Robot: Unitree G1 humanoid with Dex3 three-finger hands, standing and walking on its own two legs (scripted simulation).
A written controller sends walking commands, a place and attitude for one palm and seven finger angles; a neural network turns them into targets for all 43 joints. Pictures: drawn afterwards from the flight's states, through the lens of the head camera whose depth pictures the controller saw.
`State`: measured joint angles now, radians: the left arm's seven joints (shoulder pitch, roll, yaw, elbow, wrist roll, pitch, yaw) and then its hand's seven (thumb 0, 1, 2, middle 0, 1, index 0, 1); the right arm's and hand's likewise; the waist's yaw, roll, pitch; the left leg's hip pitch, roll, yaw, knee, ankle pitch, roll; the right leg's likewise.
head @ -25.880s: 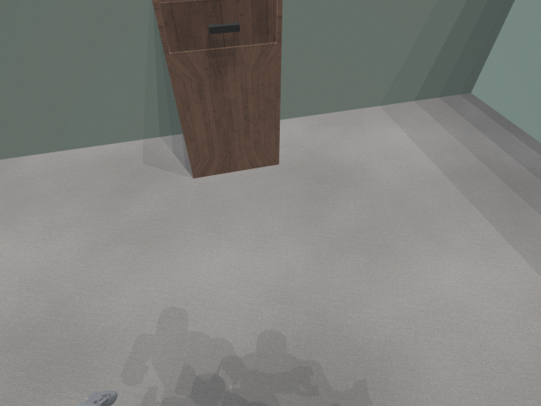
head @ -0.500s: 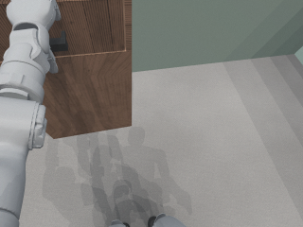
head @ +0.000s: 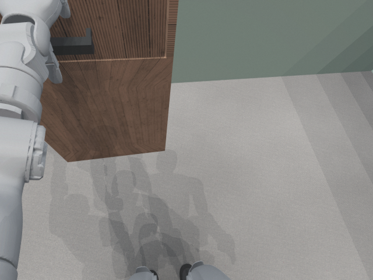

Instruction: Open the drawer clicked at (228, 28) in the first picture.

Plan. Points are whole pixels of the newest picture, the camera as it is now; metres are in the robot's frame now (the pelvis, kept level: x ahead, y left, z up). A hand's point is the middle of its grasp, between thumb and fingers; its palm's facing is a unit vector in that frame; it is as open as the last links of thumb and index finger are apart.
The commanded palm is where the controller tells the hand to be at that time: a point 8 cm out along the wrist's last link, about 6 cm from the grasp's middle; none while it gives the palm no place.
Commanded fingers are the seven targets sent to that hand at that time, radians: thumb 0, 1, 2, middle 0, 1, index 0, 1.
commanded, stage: re-aim the fingers above the handle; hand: left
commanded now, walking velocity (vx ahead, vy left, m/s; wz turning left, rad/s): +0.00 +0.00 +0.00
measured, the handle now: (63, 39) +0.64 +0.18 +0.05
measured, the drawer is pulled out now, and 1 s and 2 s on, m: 0.00 0.00 0.00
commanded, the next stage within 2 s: lower the fingers behind the handle in 0.58 s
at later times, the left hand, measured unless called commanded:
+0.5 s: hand (60, 34) +0.59 +0.17 +0.11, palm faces -0.06 -0.07 -1.00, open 13.6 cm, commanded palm +0.60 +0.17 +0.16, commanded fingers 0.00 -0.50 0.30 -0.30 -1.20 -0.30 -1.20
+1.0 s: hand (60, 35) +0.59 +0.17 +0.10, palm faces -0.04 -0.06 -1.00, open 13.7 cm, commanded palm +0.60 +0.16 +0.13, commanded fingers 0.00 -0.50 0.30 -0.30 -1.20 -0.30 -1.20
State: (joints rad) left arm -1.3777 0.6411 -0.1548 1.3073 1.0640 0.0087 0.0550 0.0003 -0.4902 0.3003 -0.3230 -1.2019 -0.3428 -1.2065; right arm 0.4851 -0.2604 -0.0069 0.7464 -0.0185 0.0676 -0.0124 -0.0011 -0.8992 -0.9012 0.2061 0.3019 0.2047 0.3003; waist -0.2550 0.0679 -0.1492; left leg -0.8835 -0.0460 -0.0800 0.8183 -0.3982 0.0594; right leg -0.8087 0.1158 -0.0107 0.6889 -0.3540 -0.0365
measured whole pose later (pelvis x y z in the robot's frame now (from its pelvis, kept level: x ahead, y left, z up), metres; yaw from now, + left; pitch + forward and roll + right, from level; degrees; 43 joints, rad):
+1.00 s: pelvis -0.02 +0.00 -0.01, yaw -2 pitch +28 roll -4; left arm -1.43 0.68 -0.08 1.39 1.14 0.01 0.14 0.00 -0.49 0.30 -0.32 -1.21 -0.35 -1.22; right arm 0.48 -0.27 0.03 0.69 -0.02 0.08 -0.04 0.00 -0.90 -0.90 0.21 0.30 0.20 0.30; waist -0.31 0.08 -0.14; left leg -0.95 -0.03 -0.04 0.86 -0.39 0.07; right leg -0.88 0.12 0.02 0.74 -0.34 -0.03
